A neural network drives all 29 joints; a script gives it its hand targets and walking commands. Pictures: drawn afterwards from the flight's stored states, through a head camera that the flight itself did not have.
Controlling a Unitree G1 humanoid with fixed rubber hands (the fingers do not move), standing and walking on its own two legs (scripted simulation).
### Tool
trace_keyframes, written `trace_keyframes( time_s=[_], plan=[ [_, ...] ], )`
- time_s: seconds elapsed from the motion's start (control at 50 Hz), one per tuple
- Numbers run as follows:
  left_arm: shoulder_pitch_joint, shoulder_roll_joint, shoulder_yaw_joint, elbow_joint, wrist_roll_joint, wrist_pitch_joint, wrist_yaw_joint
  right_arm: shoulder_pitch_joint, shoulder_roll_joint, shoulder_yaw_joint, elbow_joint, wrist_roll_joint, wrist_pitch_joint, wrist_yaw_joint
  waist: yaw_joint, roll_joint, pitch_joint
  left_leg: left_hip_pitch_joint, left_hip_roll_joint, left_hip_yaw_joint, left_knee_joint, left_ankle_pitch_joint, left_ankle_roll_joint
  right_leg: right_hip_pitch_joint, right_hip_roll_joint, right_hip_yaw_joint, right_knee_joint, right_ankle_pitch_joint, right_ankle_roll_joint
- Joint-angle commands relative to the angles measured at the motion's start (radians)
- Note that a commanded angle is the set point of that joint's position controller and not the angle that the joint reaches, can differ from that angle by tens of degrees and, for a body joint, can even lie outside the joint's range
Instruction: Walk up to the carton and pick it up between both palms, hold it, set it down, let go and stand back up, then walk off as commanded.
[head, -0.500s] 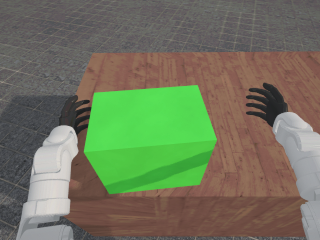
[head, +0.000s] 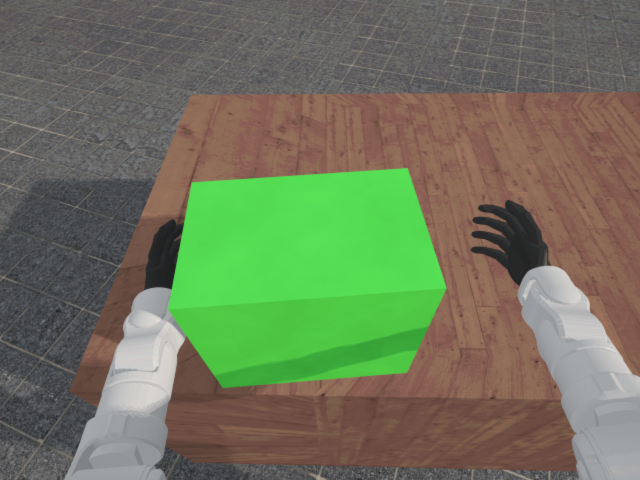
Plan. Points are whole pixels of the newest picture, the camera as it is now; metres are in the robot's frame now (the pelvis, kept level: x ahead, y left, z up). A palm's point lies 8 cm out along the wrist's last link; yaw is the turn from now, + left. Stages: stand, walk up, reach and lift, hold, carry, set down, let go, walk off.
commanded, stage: reach and lift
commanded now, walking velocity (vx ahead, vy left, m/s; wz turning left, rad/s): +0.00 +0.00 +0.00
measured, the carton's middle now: (308, 285) +0.38 +0.06 +0.01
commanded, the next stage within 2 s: none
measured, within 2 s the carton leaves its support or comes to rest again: leaves its support in 1.96 s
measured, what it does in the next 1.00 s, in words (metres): stands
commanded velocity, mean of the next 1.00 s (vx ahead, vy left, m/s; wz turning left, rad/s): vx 0.00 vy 0.00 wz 0.00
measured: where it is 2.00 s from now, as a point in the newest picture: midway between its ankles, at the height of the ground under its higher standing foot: outside the picture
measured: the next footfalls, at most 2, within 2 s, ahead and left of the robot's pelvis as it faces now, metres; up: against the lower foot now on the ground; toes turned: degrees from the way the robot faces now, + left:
none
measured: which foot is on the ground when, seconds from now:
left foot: down 0.00-1.00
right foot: down 0.00-1.00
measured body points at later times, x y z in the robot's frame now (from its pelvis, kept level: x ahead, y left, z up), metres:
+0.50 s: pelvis +0.00 +0.00 +0.00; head +0.05 +0.00 +0.45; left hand +0.37 +0.22 +0.05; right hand +0.41 -0.18 +0.05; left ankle -0.02 +0.14 -0.75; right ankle +0.00 -0.12 -0.75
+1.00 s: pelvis +0.00 +0.00 +0.00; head +0.04 +0.00 +0.45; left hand +0.37 +0.21 +0.05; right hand +0.41 -0.17 +0.05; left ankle -0.02 +0.14 -0.75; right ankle +0.00 -0.12 -0.75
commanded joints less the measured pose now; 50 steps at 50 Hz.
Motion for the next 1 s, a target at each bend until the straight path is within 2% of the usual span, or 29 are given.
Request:
trace_keyframes(
  time_s=[0.0, 0.02, 0.04, 0.06, 0.1, 0.14, 0.16, 0.18, 0.22, 0.26, 0.28, 0.3, 0.34, 0.36, 0.4, 0.44, 0.46, 0.56, 0.58, 0.6, 0.66, 0.7, 0.72, 0.74, 0.76, 0.86, 0.9, 0.94, 0.98],
  plan=[
    [-0.374, 0.064, -0.084, -0.067, 0.022, -0.083, -0.004, -0.419, -0.154, -0.011, -0.086, -0.058, -0.087, -0.025, 0.020, 0.056, -0.605, 0.139, -0.048, 0.016, 0.091, 0.460, -0.031, 0.030, 0.078, -0.044, -0.033, 0.387, 0.003],
    [-0.342, 0.050, -0.079, -0.024, 0.018, -0.076, -0.007, -0.380, -0.139, 0.008, -0.058, -0.058, -0.079, -0.029, 0.021, 0.035, -0.574, 0.135, -0.049, 0.017, 0.094, 0.445, -0.028, 0.047, 0.074, -0.037, -0.030, 0.384, -0.002],
    [-0.330, 0.063, -0.072, -0.056, 0.016, -0.078, -0.010, -0.373, -0.142, 0.018, -0.117, -0.050, -0.083, -0.034, 0.032, 0.022, -0.590, 0.122, -0.052, 0.028, 0.092, 0.461, -0.025, 0.070, 0.075, -0.035, -0.027, 0.439, 0.006],
    [-0.342, 0.056, -0.069, -0.026, 0.028, -0.083, -0.016, -0.381, -0.126, 0.020, -0.073, -0.064, -0.078, -0.040, 0.016, 0.006, -0.570, 0.107, -0.052, 0.021, 0.082, 0.419, -0.019, 0.069, 0.070, -0.031, -0.030, 0.420, 0.009],
    [-0.355, 0.048, -0.087, -0.057, 0.033, -0.090, -0.009, -0.380, -0.094, 0.052, -0.066, -0.029, -0.077, -0.034, 0.033, 0.048, -0.568, 0.122, -0.056, 0.022, 0.083, 0.432, -0.024, 0.064, 0.068, -0.026, -0.034, 0.388, 0.002],
    [-0.359, 0.045, -0.073, -0.067, 0.038, -0.097, -0.006, -0.397, -0.092, 0.050, -0.081, -0.044, -0.076, -0.035, 0.038, 0.046, -0.564, 0.124, -0.054, 0.024, 0.084, 0.427, -0.023, 0.050, 0.061, -0.026, -0.042, 0.372, 0.004],
    [-0.350, 0.024, -0.070, -0.084, 0.045, -0.088, -0.006, -0.380, -0.097, 0.024, -0.067, -0.061, -0.078, -0.041, 0.006, 0.054, -0.574, 0.156, -0.054, 0.020, 0.085, 0.451, -0.026, 0.045, 0.070, -0.032, -0.046, 0.388, -0.006],
    [-0.365, 0.007, -0.081, -0.075, 0.044, -0.093, -0.009, -0.405, -0.063, 0.036, -0.077, -0.058, -0.080, -0.039, 0.019, 0.042, -0.574, 0.130, -0.051, 0.019, 0.088, 0.440, -0.025, 0.048, 0.070, -0.030, -0.042, 0.385, -0.006],
    [-0.347, -0.030, -0.106, -0.116, 0.045, -0.110, -0.009, -0.386, -0.040, 0.038, -0.068, -0.062, -0.081, -0.038, 0.004, 0.049, -0.556, 0.154, -0.046, 0.014, 0.085, 0.473, -0.029, 0.026, 0.076, -0.042, -0.050, 0.388, -0.007],
    [-0.375, -0.032, -0.094, -0.063, 0.060, -0.097, -0.009, -0.427, -0.037, 0.009, -0.050, -0.090, -0.081, -0.040, -0.010, 0.060, -0.532, 0.146, -0.046, 0.006, 0.086, 0.444, -0.031, 0.008, 0.075, -0.044, -0.059, 0.342, -0.010],
    [-0.346, -0.051, -0.088, -0.060, 0.061, -0.106, -0.009, -0.417, 0.002, 0.037, -0.076, -0.084, -0.078, -0.039, 0.026, 0.047, -0.559, 0.122, -0.047, 0.013, 0.085, 0.453, -0.027, 0.034, 0.070, -0.033, -0.056, 0.356, -0.011],
    [-0.370, -0.062, -0.097, -0.045, 0.057, -0.114, -0.015, -0.423, 0.009, 0.039, -0.066, -0.089, -0.075, -0.039, 0.013, 0.033, -0.551, 0.120, -0.046, 0.014, 0.088, 0.437, -0.019, 0.010, 0.064, -0.029, -0.055, 0.352, -0.006],
    [-0.354, -0.099, -0.107, -0.102, 0.077, -0.121, -0.006, -0.415, 0.011, 0.008, -0.085, -0.115, -0.101, -0.041, -0.001, 0.073, -0.603, 0.183, -0.039, 0.006, 0.089, 0.492, -0.032, -0.015, 0.076, -0.048, -0.059, 0.354, -0.015],
    [-0.370, -0.061, -0.072, -0.038, 0.084, -0.118, -0.011, -0.431, 0.011, 0.013, -0.054, -0.115, -0.090, -0.044, 0.015, 0.054, -0.550, 0.132, -0.044, 0.007, 0.088, 0.451, -0.024, 0.012, 0.070, -0.032, -0.070, 0.325, -0.011],
    [-0.386, -0.072, -0.066, -0.035, 0.113, -0.115, -0.005, -0.424, 0.024, -0.010, -0.036, -0.147, -0.092, -0.058, -0.011, 0.059, -0.523, 0.123, -0.048, 0.013, 0.082, 0.425, -0.027, 0.021, 0.065, -0.029, -0.063, 0.346, -0.002],
    [-0.377, -0.075, -0.042, -0.057, 0.116, -0.122, -0.001, -0.427, 0.038, -0.005, -0.085, -0.167, -0.098, -0.068, 0.003, 0.019, -0.548, 0.123, -0.047, 0.021, 0.083, 0.429, -0.017, 0.049, 0.064, -0.026, -0.057, 0.357, 0.005],
    [-0.376, -0.076, -0.052, -0.056, 0.131, -0.128, 0.001, -0.423, 0.044, -0.017, -0.069, -0.174, -0.106, -0.074, -0.007, 0.055, -0.540, 0.131, -0.047, 0.015, 0.085, 0.443, -0.028, 0.048, 0.069, -0.030, -0.055, 0.362, -0.001],
    [-0.364, -0.091, -0.035, -0.053, 0.148, -0.118, 0.011, -0.424, 0.049, -0.028, -0.056, -0.197, -0.108, -0.096, -0.013, 0.043, -0.552, 0.130, -0.051, 0.021, 0.085, 0.447, -0.025, 0.079, 0.065, -0.027, -0.056, 0.382, 0.002],
    [-0.403, -0.099, -0.053, -0.100, 0.139, -0.118, 0.019, -0.453, 0.046, -0.052, -0.060, -0.186, -0.114, -0.103, -0.018, 0.074, -0.579, 0.142, -0.048, 0.022, 0.092, 0.478, -0.037, 0.062, 0.070, -0.041, -0.055, 0.376, -0.001],
    [-0.348, -0.118, -0.043, -0.056, 0.144, -0.111, 0.023, -0.434, 0.049, -0.029, -0.047, -0.185, -0.119, -0.102, 0.000, 0.041, -0.545, 0.150, -0.045, 0.022, 0.092, 0.480, -0.032, 0.064, 0.075, -0.032, -0.055, 0.383, 0.005],
    [-0.397, -0.121, -0.058, -0.082, 0.134, -0.110, 0.021, -0.467, 0.066, -0.034, -0.065, -0.177, -0.109, -0.110, -0.023, 0.049, -0.540, 0.150, -0.047, 0.015, 0.085, 0.469, -0.032, 0.048, 0.074, -0.041, -0.063, 0.349, 0.000],
    [-0.362, -0.145, -0.062, -0.048, 0.135, -0.111, 0.018, -0.432, 0.072, -0.006, -0.039, -0.162, -0.102, -0.104, 0.000, 0.049, -0.530, 0.149, -0.044, 0.020, 0.089, 0.478, -0.032, 0.065, 0.074, -0.041, -0.067, 0.345, -0.004],
    [-0.385, -0.126, -0.042, -0.117, 0.134, -0.117, 0.018, -0.459, 0.076, -0.003, -0.114, -0.167, -0.116, -0.113, -0.002, 0.031, -0.584, 0.164, -0.043, 0.019, 0.096, 0.506, -0.027, 0.065, 0.072, -0.035, -0.058, 0.392, 0.003],
    [-0.402, -0.128, -0.056, -0.101, 0.141, -0.124, 0.018, -0.465, 0.087, -0.013, -0.088, -0.177, -0.110, -0.111, -0.012, 0.049, -0.567, 0.160, -0.044, 0.021, 0.097, 0.492, -0.034, 0.050, 0.073, -0.036, -0.057, 0.384, 0.005],
    [-0.380, -0.129, -0.036, -0.064, 0.143, -0.122, 0.025, -0.457, 0.084, -0.012, -0.085, -0.178, -0.110, -0.111, 0.009, 0.033, -0.560, 0.142, -0.043, 0.023, 0.096, 0.497, -0.029, 0.063, 0.072, -0.032, -0.058, 0.371, 0.000],
    [-0.381, -0.155, -0.057, -0.063, 0.154, -0.125, 0.028, -0.446, 0.082, -0.026, -0.031, -0.183, -0.114, -0.111, -0.026, 0.062, -0.539, 0.175, -0.041, 0.014, 0.099, 0.507, -0.037, 0.050, 0.074, -0.038, -0.066, 0.380, -0.001],
    [-0.386, -0.157, -0.054, -0.089, 0.150, -0.137, 0.024, -0.445, 0.101, -0.005, -0.063, -0.163, -0.109, -0.106, -0.005, 0.069, -0.572, 0.182, -0.043, 0.022, 0.099, 0.510, -0.038, 0.043, 0.079, -0.039, -0.065, 0.357, -0.006],
    [-0.381, -0.161, -0.054, -0.079, 0.152, -0.141, 0.027, -0.445, 0.097, -0.028, -0.042, -0.179, -0.110, -0.106, -0.022, 0.060, -0.542, 0.177, -0.040, 0.015, 0.098, 0.493, -0.042, 0.029, 0.080, -0.044, -0.078, 0.324, -0.009],
    [-0.396, -0.152, -0.046, -0.056, 0.151, -0.135, 0.030, -0.458, 0.096, -0.017, -0.047, -0.177, -0.102, -0.111, -0.009, 0.046, -0.530, 0.157, -0.044, 0.014, 0.101, 0.482, -0.032, 0.049, 0.071, -0.033, -0.075, 0.329, -0.007]
  ],
)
